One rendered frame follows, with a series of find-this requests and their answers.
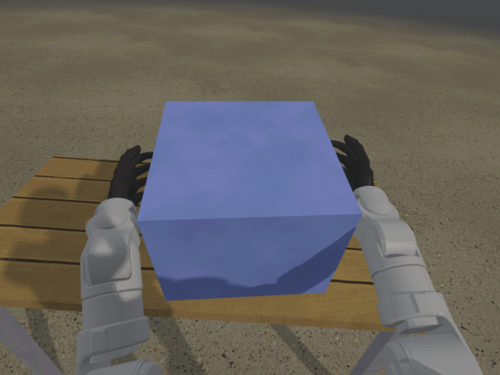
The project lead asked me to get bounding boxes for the right robot forearm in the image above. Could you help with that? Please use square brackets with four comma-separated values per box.
[353, 186, 483, 375]

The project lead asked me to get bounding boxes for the robot left hand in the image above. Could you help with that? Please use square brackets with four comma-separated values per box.
[107, 145, 153, 207]

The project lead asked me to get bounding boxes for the carton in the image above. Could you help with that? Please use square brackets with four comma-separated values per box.
[137, 102, 362, 301]

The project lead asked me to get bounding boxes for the robot left upper arm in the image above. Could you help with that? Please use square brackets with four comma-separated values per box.
[87, 359, 162, 375]

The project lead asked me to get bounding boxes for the left robot forearm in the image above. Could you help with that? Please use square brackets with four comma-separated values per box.
[75, 198, 150, 375]

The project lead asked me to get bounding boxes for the robot right hand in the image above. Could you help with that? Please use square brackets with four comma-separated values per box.
[330, 134, 375, 191]

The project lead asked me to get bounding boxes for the robot right upper arm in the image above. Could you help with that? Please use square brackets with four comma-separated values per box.
[384, 334, 480, 375]

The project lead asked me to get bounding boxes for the table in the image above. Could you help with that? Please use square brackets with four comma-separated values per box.
[0, 156, 426, 375]

